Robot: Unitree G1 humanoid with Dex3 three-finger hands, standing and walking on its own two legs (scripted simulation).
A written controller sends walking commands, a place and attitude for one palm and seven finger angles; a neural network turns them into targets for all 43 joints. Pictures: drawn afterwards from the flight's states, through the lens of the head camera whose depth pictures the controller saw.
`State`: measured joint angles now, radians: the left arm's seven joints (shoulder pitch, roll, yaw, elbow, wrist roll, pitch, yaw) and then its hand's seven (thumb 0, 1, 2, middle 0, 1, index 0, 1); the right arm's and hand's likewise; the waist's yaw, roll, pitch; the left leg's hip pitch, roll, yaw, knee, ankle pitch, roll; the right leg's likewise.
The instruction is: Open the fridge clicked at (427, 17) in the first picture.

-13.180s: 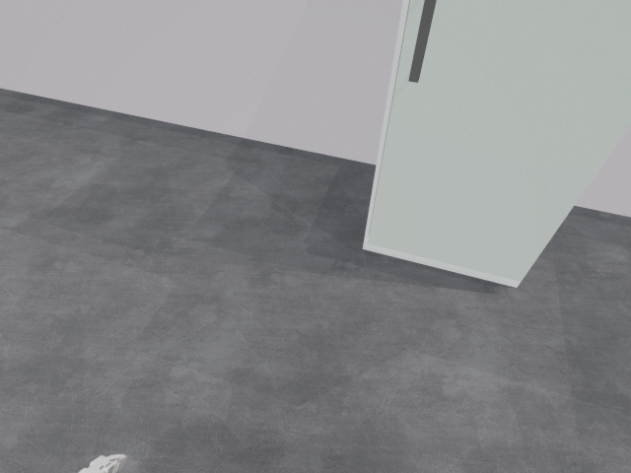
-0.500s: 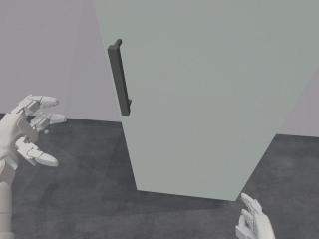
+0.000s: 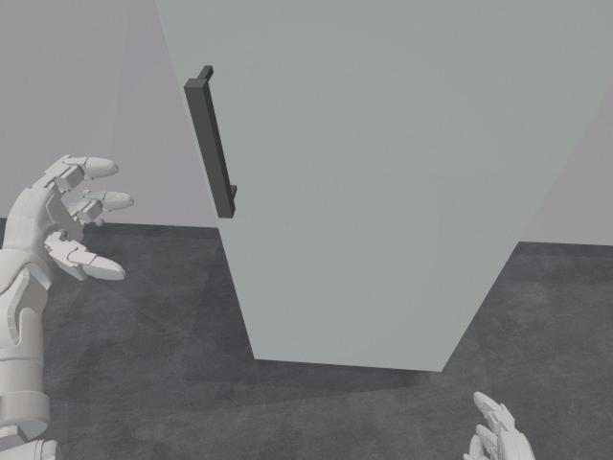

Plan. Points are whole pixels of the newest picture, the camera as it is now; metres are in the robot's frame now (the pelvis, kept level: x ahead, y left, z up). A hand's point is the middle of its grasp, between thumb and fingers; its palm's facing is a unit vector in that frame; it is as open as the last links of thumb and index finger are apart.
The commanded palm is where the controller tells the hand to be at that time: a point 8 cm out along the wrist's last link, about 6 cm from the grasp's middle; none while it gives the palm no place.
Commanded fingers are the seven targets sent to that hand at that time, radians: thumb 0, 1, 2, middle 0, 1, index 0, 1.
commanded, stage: move the hooked fingers beside the handle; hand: left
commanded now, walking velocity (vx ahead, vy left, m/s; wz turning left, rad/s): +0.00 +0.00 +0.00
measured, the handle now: (217, 148) +0.51 +0.18 +0.15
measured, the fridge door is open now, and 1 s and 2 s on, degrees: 0 0 0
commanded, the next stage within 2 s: feel for the door with the fingertips in 1.90 s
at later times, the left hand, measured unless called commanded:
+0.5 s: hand (131, 191) +0.39 +0.26 +0.17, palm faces +0.04 -1.00 -0.02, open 14.0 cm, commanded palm +0.37 +0.30 +0.17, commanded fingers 0.00 -0.50 0.30 -0.30 -1.20 -0.30 -1.20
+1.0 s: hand (153, 171) +0.43 +0.25 +0.17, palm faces +0.01 -1.00 -0.01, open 14.0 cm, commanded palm +0.42 +0.30 +0.16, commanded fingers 0.00 -0.50 0.30 -0.30 -1.20 -0.30 -1.20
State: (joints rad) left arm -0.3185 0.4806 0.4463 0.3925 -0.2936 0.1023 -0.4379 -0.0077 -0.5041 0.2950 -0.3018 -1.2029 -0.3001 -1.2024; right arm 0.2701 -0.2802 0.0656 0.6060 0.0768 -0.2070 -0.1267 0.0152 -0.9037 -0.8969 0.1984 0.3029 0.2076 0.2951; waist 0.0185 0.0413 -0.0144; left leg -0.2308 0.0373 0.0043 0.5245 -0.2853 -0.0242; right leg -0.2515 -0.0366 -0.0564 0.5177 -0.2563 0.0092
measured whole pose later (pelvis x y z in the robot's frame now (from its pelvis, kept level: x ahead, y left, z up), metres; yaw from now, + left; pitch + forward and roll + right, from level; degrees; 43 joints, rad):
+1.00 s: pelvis +0.00 +0.00 +0.00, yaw -1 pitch +5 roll +0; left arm -0.75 0.54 0.39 0.92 -0.19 -0.05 -0.39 -0.01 -0.50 0.30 -0.30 -1.20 -0.30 -1.20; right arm 0.34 -0.29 0.04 0.64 0.06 -0.10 -0.10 0.01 -0.90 -0.90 0.20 0.30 0.21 0.30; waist -0.05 0.02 -0.04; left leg -0.37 0.04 0.01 0.58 -0.30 -0.02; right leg -0.38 -0.03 -0.04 0.56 -0.26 0.01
